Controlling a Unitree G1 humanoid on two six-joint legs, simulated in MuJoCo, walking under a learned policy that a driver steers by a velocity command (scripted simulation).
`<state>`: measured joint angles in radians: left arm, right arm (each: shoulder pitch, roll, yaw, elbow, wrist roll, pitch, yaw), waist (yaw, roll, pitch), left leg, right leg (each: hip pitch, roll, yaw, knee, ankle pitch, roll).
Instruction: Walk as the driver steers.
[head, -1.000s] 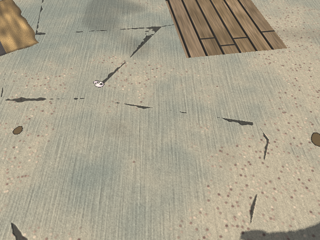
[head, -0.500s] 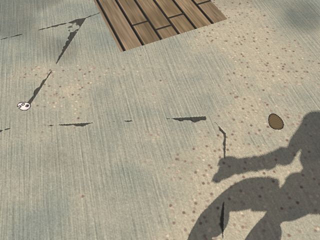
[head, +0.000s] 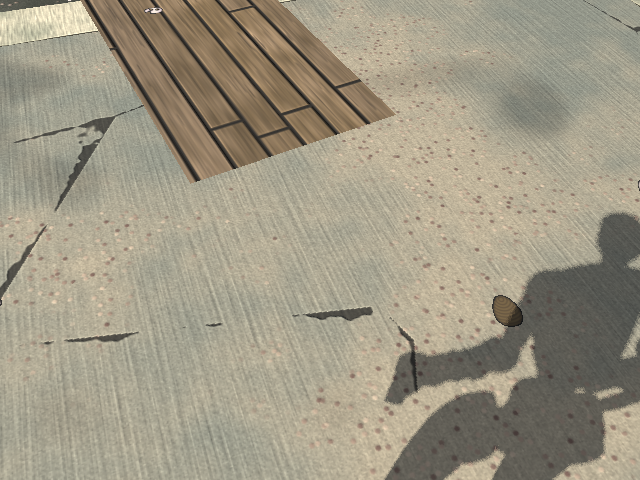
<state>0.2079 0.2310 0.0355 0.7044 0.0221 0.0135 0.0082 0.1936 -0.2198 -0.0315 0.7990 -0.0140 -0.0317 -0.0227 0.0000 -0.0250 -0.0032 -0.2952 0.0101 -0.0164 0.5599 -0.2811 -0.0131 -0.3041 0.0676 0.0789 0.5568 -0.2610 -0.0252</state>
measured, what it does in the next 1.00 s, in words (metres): stands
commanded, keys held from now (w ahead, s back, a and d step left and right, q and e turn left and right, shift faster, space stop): no key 0.68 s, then w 0.06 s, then no key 0.26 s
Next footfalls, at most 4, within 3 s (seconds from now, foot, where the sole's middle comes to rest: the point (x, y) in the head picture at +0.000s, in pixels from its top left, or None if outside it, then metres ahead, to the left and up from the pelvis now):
2.82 left None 0.45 0.13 -0.77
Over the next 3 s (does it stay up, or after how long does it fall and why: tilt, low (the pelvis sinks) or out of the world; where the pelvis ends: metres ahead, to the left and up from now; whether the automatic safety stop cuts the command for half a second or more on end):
stays up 0.36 0.05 0.01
